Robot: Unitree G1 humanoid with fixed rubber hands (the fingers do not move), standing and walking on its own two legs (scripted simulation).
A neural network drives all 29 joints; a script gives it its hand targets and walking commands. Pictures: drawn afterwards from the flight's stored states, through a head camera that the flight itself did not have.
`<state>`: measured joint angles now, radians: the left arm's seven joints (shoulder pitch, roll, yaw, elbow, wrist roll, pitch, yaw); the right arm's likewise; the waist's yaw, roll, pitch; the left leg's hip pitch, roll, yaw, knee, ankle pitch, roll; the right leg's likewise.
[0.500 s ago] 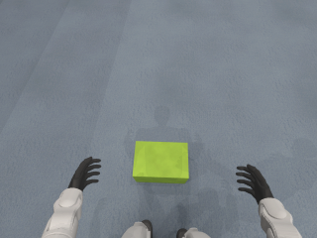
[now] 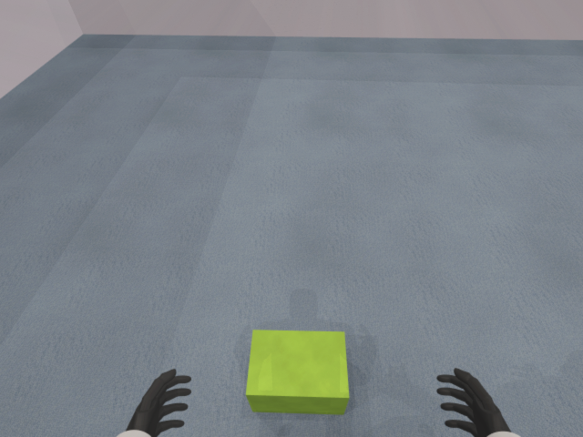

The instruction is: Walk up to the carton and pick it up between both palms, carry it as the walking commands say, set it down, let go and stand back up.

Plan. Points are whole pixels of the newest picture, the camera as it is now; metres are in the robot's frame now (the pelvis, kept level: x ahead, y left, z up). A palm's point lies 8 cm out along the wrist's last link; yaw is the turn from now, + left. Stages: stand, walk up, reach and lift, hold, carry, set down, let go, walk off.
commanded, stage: let go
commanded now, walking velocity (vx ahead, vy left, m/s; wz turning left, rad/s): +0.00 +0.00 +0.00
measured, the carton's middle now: (298, 372) +0.44 +0.03 -0.68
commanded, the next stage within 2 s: stand in 0.16 s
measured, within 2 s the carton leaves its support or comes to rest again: neither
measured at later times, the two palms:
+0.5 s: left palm out of the picture +0.15 +0.30 -0.08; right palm (524, 435) +0.16 -0.28 -0.08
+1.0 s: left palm out of the picture +0.12 +0.31 -0.09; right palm out of the picture +0.13 -0.29 -0.09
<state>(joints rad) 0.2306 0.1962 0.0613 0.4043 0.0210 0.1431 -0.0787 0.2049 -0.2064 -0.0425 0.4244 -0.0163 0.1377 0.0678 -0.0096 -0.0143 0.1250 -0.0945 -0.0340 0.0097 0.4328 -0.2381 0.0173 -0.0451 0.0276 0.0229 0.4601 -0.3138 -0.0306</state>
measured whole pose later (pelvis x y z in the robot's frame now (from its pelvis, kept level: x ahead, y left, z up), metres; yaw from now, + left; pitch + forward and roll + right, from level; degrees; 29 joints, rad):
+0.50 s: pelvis +0.02 +0.01 +0.00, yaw +0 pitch +0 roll +0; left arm 0.21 0.36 0.05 0.68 0.03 0.02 0.01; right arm 0.15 -0.34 -0.04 0.75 -0.04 0.01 -0.01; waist 0.01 -0.02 0.00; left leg -0.20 -0.02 0.01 0.48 -0.27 0.02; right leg -0.12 0.04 0.02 0.45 -0.32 -0.02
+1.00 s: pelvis +0.01 +0.01 +0.00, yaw +0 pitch -1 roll +0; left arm 0.17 0.37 0.01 0.87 0.03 0.00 0.02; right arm 0.13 -0.36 -0.02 0.94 -0.03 -0.01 -0.02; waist 0.00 -0.01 0.01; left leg -0.14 -0.04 0.01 0.39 -0.23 0.03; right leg -0.07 0.02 0.03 0.37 -0.28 -0.01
